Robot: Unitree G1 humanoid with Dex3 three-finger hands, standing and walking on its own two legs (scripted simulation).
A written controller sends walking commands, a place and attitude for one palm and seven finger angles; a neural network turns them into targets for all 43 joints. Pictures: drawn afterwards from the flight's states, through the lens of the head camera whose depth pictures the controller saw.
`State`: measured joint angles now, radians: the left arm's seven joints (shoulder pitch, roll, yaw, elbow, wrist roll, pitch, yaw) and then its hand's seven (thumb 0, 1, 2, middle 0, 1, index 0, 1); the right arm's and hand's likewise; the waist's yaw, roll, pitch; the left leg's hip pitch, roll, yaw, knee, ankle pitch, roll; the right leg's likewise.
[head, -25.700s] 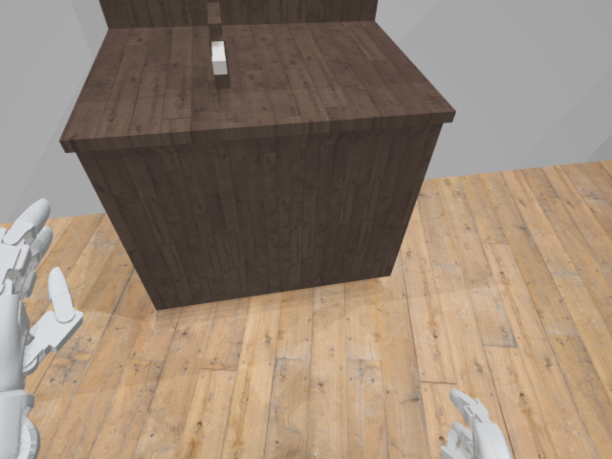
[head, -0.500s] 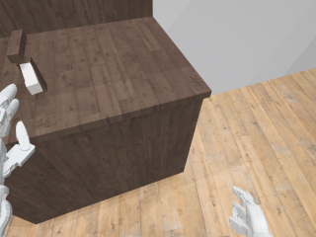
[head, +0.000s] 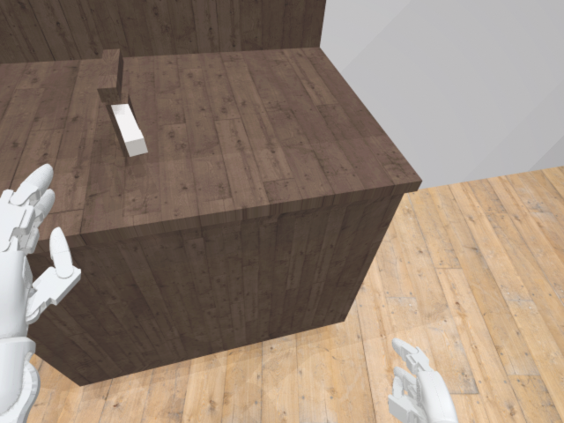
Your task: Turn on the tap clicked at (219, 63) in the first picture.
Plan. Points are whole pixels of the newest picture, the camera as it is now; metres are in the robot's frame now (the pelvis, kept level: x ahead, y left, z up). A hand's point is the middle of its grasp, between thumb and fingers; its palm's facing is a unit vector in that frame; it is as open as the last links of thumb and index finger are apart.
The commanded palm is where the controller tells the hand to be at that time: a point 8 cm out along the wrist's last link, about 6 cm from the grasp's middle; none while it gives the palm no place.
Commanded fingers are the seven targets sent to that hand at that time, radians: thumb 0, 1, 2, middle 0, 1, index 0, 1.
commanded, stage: come to a stop and stand still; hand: left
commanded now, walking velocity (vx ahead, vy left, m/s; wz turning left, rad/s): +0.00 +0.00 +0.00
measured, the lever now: (135, 143) +0.46 +0.29 +0.13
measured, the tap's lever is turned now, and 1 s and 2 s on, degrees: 13 13 13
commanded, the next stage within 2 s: look again from close up in 0.76 s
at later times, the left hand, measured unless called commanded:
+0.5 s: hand (113, 239) +0.27 +0.24 +0.15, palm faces +0.39 -0.84 -0.38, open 7.4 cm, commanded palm +0.20 +0.26 +0.17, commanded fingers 0.00 0.90 0.90 -0.20 -0.30 -0.20 -0.30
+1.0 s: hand (111, 244) +0.26 +0.23 +0.15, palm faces +0.42 -0.84 -0.36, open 7.4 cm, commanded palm +0.20 +0.26 +0.17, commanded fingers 0.00 0.90 0.90 -0.20 -0.30 -0.20 -0.30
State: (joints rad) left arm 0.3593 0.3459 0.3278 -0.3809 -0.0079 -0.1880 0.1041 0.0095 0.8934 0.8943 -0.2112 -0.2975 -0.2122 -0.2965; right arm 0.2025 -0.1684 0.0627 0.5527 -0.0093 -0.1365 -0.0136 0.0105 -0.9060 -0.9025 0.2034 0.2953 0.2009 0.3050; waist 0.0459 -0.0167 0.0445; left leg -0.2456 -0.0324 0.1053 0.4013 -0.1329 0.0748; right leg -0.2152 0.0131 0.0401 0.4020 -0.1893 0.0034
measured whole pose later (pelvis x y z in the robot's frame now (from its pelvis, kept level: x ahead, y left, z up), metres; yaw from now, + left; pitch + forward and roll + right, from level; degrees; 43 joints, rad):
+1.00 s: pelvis +0.05 -0.02 +0.00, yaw +2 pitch +0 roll -1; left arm 0.43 0.36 0.32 -0.42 -0.06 -0.15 0.12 0.01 0.89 0.89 -0.21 -0.30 -0.21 -0.30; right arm 0.21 -0.20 0.03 0.55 0.01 -0.05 -0.07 0.01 -0.91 -0.90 0.20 0.29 0.20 0.30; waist 0.03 0.01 0.01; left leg -0.22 -0.01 0.06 0.39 -0.18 0.05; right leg -0.14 0.04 0.02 0.32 -0.18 -0.01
